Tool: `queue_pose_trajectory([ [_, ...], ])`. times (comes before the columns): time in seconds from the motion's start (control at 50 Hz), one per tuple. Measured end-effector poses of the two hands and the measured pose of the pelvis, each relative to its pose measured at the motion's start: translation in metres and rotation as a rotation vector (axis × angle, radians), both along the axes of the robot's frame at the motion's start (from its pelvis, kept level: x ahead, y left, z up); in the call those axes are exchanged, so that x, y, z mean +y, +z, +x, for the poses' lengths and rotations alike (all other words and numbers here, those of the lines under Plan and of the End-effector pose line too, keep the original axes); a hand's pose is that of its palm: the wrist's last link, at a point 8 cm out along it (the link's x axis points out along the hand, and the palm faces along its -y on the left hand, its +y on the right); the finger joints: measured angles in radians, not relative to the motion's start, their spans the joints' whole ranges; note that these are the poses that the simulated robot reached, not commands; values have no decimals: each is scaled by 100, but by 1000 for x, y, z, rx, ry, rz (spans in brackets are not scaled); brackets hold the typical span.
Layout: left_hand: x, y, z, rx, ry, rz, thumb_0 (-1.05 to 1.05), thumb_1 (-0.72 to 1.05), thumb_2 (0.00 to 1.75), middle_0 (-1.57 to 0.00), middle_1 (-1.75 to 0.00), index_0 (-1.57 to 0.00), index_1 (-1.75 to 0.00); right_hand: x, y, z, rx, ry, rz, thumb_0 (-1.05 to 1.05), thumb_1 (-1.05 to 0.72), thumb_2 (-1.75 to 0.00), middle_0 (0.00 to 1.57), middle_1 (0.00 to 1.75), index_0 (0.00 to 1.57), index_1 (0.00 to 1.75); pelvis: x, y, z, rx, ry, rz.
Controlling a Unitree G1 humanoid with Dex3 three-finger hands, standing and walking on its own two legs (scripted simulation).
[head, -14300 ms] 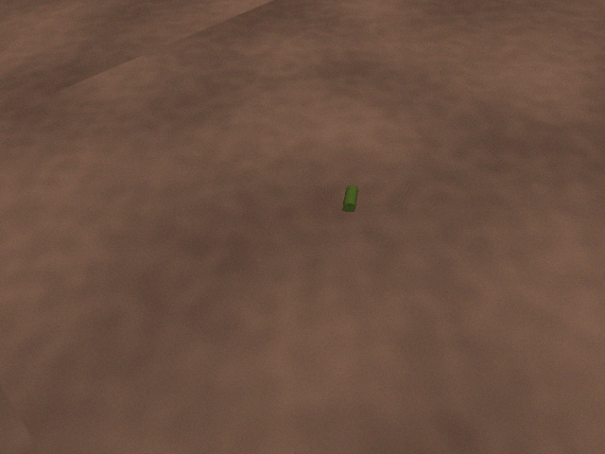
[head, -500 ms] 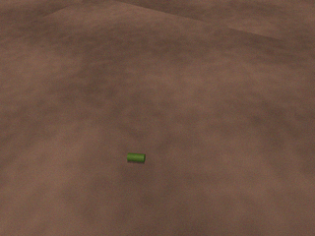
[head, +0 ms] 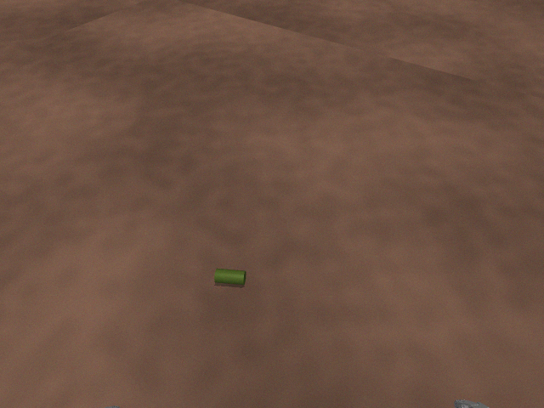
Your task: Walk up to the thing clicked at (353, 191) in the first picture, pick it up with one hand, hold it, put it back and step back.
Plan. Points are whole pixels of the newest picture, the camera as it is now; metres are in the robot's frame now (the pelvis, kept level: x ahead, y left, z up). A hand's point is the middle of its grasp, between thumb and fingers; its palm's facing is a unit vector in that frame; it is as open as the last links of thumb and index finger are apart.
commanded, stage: stand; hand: left
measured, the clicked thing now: (230, 276) +0.74 +0.22 -0.75
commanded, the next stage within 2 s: walk up in 0.92 s
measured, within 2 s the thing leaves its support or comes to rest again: neither
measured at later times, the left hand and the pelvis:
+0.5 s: hand out of the picture +0.06 +0.24 -0.15, palm faces -0.03 -0.93 -0.35, open 7.4 cm; pelvis -0.01 -0.02 +0.00, yaw +0 degrees
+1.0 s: hand out of the picture +0.08 +0.24 -0.15, palm faces -0.01 -0.94 -0.33, open 7.4 cm; pelvis +0.00 -0.02 +0.00, yaw +0 degrees
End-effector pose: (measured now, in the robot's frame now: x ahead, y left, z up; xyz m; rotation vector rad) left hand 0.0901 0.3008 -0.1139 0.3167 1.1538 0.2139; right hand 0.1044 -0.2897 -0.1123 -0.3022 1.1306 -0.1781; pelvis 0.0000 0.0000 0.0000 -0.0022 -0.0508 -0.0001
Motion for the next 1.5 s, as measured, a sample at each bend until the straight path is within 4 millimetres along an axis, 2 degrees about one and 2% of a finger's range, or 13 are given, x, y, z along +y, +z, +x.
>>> queue_pose_trajectory([
  [0.16, -10, -4, -28, 88, 8, -9, 0, 90, 90, -20, -30, -20, -30, -10, -1, -10, 30, -7, -2, 0, -90, -90, 20, 30, 20, 30, -7, 3, -2, 1, -1, 1],
  [0.28, -15, -4, -38, 116, 11, -10, 0, 90, 90, -21, -30, -20, -30, -18, -4, -26, 70, -20, -7, 0, -90, -90, 20, 30, 20, 30, -11, 3, -4, 1, -4, 1],
  [0.68, -22, 0, -25, 83, -18, 2, 0, 90, 90, -20, -30, -20, -30, -29, -8, -58, 125, -42, -6, 0, -90, -90, 20, 30, 20, 30, -20, 3, -7, 7, -10, 1],
  [0.94, -24, 0, -17, 65, -27, -10, 0, 90, 90, -20, -30, -20, -30, -30, -6, -55, 113, -44, -10, 0, -90, -90, 20, 30, 20, 30, -20, 3, -5, 6, -13, 0],
  [1.0, -19, 2, -18, 22, -7, -20, 0, 90, 90, -21, -30, -20, -30, -33, -3, -51, 102, -28, -11, 0, -90, -90, 20, 30, 20, 30, -18, 2, 1, 8, 1, -10],
  [1.06, -5, 5, -26, -4, 31, -13, 0, 90, 90, -21, -30, -21, -30, -34, 2, -43, 113, -3, -35, 1, -90, -90, 20, 30, 20, 30, -11, 2, 9, 7, 14, -1],
  [1.14, 22, 2, -45, 47, 69, 4, 0, 90, 90, -21, -30, -21, -30, -29, 9, -21, 96, 23, -66, 1, -90, -90, 20, 30, 20, 30, 7, 0, 21, -7, 25, -21],
  [1.2, 48, -8, -51, 106, 80, 7, 0, 90, 90, -21, -30, -20, -30, -18, 13, -2, 59, 26, -87, 1, -91, -90, 20, 30, 20, 30, 24, -7, 36, -14, 30, -32],
  [1.26, 74, -26, -40, 146, 67, 19, 0, 90, 90, -21, -30, -20, -30, -6, 8, 6, 20, 9, -124, 0, -91, -90, 20, 30, 20, 30, 42, -23, 51, -22, 23, -12],
  [1.3, 81, -31, -25, 159, 53, 20, 0, 90, 90, -20, -30, -20, -30, 3, 7, 3, 22, -21, -128, 0, -91, -90, 20, 30, 20, 30, 48, -25, 61, -25, 14, 0],
  [1.4, 81, -22, 23, 114, 4, -9, 1, 90, 90, -20, -30, -20, -30, 23, 13, -2, 71, -63, -98, 0, -90, -90, 20, 30, 20, 30, 55, -13, 87, -28, 4, 3],
  [1.5, 78, -10, 70, 95, -41, -14, 0, 90, 90, -20, -30, -20, -30, 31, 15, 11, 77, -81, -73, 1, -90, -90, 21, 30, 21, 30, 56, -5, 119, -26, -10, 11],
])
